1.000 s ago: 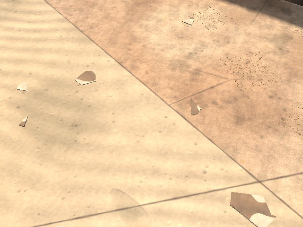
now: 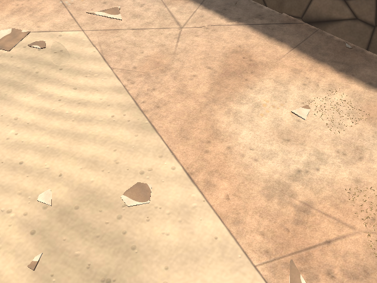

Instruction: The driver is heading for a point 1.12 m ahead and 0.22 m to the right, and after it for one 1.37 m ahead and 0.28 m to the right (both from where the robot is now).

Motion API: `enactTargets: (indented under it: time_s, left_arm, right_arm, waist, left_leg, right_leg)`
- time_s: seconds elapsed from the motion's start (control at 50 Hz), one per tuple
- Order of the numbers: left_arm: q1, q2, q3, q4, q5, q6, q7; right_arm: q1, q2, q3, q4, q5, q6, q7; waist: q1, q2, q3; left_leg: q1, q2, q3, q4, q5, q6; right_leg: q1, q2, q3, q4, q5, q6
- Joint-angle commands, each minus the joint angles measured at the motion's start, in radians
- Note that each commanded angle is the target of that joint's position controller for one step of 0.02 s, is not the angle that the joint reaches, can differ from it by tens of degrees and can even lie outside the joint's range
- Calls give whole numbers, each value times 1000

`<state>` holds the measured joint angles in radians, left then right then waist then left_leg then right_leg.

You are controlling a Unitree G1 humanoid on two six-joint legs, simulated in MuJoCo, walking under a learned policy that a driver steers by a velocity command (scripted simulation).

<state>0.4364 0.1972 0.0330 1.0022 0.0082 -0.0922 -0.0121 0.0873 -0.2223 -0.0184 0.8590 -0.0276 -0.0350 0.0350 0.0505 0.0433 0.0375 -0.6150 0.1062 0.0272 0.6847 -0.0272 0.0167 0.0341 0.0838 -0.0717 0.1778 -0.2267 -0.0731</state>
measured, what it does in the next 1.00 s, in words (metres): walks ahead: left foot, then right foot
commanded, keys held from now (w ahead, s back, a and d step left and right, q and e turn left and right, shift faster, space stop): w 1.00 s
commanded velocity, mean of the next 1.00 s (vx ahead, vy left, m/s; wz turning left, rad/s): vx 0.50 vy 0.00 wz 0.00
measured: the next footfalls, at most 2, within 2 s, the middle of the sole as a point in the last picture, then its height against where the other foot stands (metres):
left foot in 0.14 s outside the picture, level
right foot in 0.70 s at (229, 265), level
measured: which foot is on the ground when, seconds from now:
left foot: up 0.00-0.12, down 0.14-0.72, up 0.74-1.00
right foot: down 0.00-0.14, up 0.16-0.68, down 0.70-1.00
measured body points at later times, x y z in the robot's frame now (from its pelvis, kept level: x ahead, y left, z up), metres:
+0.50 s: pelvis +0.26 +0.05 +0.00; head +0.28 +0.06 +0.45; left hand +0.40 +0.29 -0.13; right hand +0.21 -0.20 -0.14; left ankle +0.20 +0.11 -0.74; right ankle +0.40 -0.11 -0.69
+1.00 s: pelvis +0.53 -0.01 +0.00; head +0.55 -0.02 +0.45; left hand +0.51 +0.25 -0.14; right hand +0.63 -0.25 -0.14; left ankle +0.63 +0.15 -0.68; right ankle +0.50 -0.07 -0.74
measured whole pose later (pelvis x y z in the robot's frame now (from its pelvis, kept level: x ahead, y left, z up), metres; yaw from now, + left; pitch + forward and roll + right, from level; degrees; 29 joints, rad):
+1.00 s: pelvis +0.53 -0.01 +0.00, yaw -1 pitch +0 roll -1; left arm 0.40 0.20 0.04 1.03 0.01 -0.09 -0.01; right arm 0.18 -0.23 -0.05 0.94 -0.03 -0.04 0.03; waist 0.02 0.04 0.03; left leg -0.61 0.12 0.00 0.93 -0.14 0.03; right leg -0.06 0.08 -0.10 0.24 -0.18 -0.09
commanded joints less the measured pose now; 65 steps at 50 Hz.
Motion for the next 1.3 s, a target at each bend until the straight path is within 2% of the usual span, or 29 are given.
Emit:
enactTargets:
  time_s: [0.02, 0.08, 0.12, 0.14, 0.16, 0.18, 0.2, 0.22, 0.26, 0.32, 0.38, 0.58, 0.64, 0.68, 0.7, 0.72, 0.74, 0.76, 0.78, 0.8, 0.82, 0.88, 0.94, 1.14, 1.2, 1.24, 1.26, 1.28, 1.3]
  left_arm:
    - [58, 153, 28, -19, 6, -6, 10]
    - [28, 172, 33, -14, 13, 0, 20]
    - [1, 174, 32, -15, 11, 8, 20]
    - [-5, 145, 21, -42, 3, 7, 19]
    - [115, 34, -2, -68, -36, 6, 8]
    - [56, 148, 26, -54, -6, 10, 16]
    - [-26, 151, 32, -80, -2, 8, 12]
    - [-69, 132, 26, -87, -3, 3, 7]
    - [-59, 107, 25, -79, 21, 26, -2]
    - [-71, 85, 22, -80, 29, 53, -18]
    - [-196, 91, 22, -120, 29, 62, -23]
    - [-485, 81, 2, -222, 16, 48, -19]
    - [-454, 96, 9, -225, 16, 36, -13]
    - [-255, 121, 27, -161, 20, 23, 0]
    - [-76, 159, 45, -102, 36, 12, 11]
    - [71, 265, 73, -80, 60, 7, 21]
    - [57, 290, 82, -74, 32, 23, 9]
    - [-65, 248, 74, -93, 5, 30, 5]
    - [-147, 174, 54, -108, 2, 26, 2]
    - [-185, 126, 41, -105, 6, 20, 1]
    - [-190, 100, 32, -90, 4, 13, 4]
    - [-127, 109, 31, -52, 3, -9, 8]
    - [-70, 129, 33, -30, 1, -15, 9]
    - [81, 132, 25, 27, 9, -4, 20]
    - [35, 162, 34, 20, 17, 3, 28]
    - [-7, 163, 35, 10, 9, 5, 23]
    - [-13, 124, 23, -24, -4, 1, 19]
    - [115, 12, 4, -43, -41, 7, 19]
    - [62, 130, 34, -29, -11, 20, 27]
  right_arm:
    - [-123, -58, -7, -91, 3, -18, -3]
    - [-78, -81, -18, -87, 0, -29, -9]
    - [166, -114, -40, -5, -11, -45, -24]
    - [347, -181, -61, 37, -34, -55, -37]
    - [421, -294, -92, 48, -43, -49, -40]
    - [358, -243, -86, 44, 2, -34, -31]
    - [251, -187, -71, 28, 10, -33, -29]
    - [199, -130, -55, 24, 7, -41, -24]
    - [174, -79, -40, 45, 13, -53, -30]
    - [232, -98, -42, 79, 21, -73, -32]
    - [283, -111, -44, 102, 22, -75, -32]
    - [431, -113, -38, 168, 9, -64, -42]
    - [405, -130, -43, 176, 3, -60, -50]
    - [370, -145, -47, 177, 5, -54, -51]
    - [360, -131, -41, 167, 11, -53, -49]
    - [405, -57, -22, 127, 42, -54, -41]
    - [457, -68, -34, 136, 42, -55, -37]
    - [378, -115, -48, 124, 20, -49, -40]
    - [306, -99, -44, 106, 15, -54, -34]
    - [284, -74, -41, 103, 16, -53, -31]
    - [283, -66, -42, 101, 0, -42, -26]
    - [295, -40, -38, 107, -12, -13, -11]
    - [168, -49, -38, 65, -10, -3, -5]
    - [-142, -46, -22, -51, 3, -17, -6]
    - [-84, -72, -31, -51, 7, -35, -12]
    - [171, -115, -54, 27, -4, -56, -30]
    - [350, -198, -77, 54, -32, -66, -46]
    - [377, -298, -102, 52, -40, -57, -43]
    - [301, -223, -89, 31, -11, -42, -37]
  waist:
    - [7, -117, 52]
    - [-33, -126, 33]
    - [-138, -91, -93]
    - [-200, -19, -214]
    - [-156, 229, -341]
    - [-151, 100, -306]
    - [-113, 47, -151]
    - [-92, 4, -85]
    - [-37, 27, -30]
    - [-16, 21, -26]
    - [-34, 10, 20]
    - [-108, 24, 71]
    - [-74, 32, 58]
    - [17, 25, -44]
    - [82, -8, -145]
    - [96, -171, -285]
    - [57, -283, -358]
    - [14, -151, -208]
    - [-4, -88, -89]
    - [-35, -69, -26]
    - [-62, -93, 0]
    - [-87, -101, -3]
    - [-71, -91, 31]
    - [9, -106, 72]
    - [-38, -117, 45]
    - [-148, -76, -90]
    - [-205, 14, -229]
    - [-143, 249, -347]
    - [-131, 85, -289]
  left_leg:
    - [19, -39, 36, -81, 1, 16]
    - [115, -75, 41, -147, -111, 61]
    - [416, -129, 62, -244, -106, 106]
    - [678, 27, -102, -251, -158, 156]
    - [963, 323, -587, -337, -230, 299]
    - [896, 301, -680, -411, -266, 297]
    - [760, 259, -507, -417, -247, 269]
    - [644, 213, -404, -455, -160, 242]
    - [504, 131, -258, -505, -60, 182]
    - [479, 106, -187, -543, 33, 190]
    - [497, 96, -151, -589, 17, 197]
    - [693, 103, -68, -540, 250, 180]
    - [744, 124, -51, -450, 451, 162]
    - [724, 95, -14, -213, 669, 133]
    - [595, 52, 16, -1, 543, 113]
    - [291, -54, 74, 354, 117, 72]
    - [80, -198, -9, 602, -495, 65]
    - [1, -119, -91, 654, -427, 79]
    - [-9, -80, -85, 613, -347, 80]
    - [26, -42, -78, 539, -295, 79]
    - [71, -20, -77, 482, -271, 69]
    - [109, -11, -49, 427, -231, 41]
    - [1, 15, -23, 321, -131, 12]
    - [-17, -38, 31, -75, -8, 15]
    - [107, -75, 26, -146, -115, 43]
    - [457, -107, 37, -250, -87, 80]
    - [728, 95, -165, -260, -162, 126]
    - [959, 367, -592, -364, -226, 231]
    - [855, 333, -622, -403, -302, 217]
  right_leg:
    - [-5, -285, 119, -20, 440, -117]
    - [55, -314, 113, 80, 630, -97]
    - [12, -264, 63, 364, 764, -65]
    - [-170, -218, 28, 629, 517, -44]
    - [-544, -34, -31, 1013, -136, 7]
    - [-649, -44, 107, 1115, -273, -9]
    - [-688, -98, 124, 1113, -192, -18]
    - [-662, -132, 124, 1058, -124, -17]
    - [-571, -172, 117, 961, -76, 0]
    - [-565, -177, 89, 915, -31, 26]
    - [-670, -204, 69, 826, 68, 53]
    - [-690, -155, 1, 449, 190, 32]
    - [-598, -119, -14, 385, 94, -14]
    - [-346, -53, -44, 310, 72, -54]
    - [-95, -94, 3, 288, 102, -87]
    - [204, -370, 367, 256, -4, -171]
    - [283, -512, 753, 108, 7, -258]
    - [154, -470, 630, 96, -56, -231]
    - [6, -433, 501, 63, -40, -209]
    - [-100, -380, 403, 20, 4, -168]
    - [-171, -338, 332, -4, 59, -139]
    - [-214, -304, 236, -36, 196, -143]
    - [-179, -287, 187, -76, 213, -145]
    - [23, -295, 146, -7, 456, -130]
    - [50, -308, 167, 100, 626, -111]
    - [-37, -241, 126, 383, 701, -75]
    - [-231, -179, 88, 662, 417, -54]
    - [-570, -9, 17, 985, -272, -16]
    - [-630, -66, 123, 1078, -270, -35]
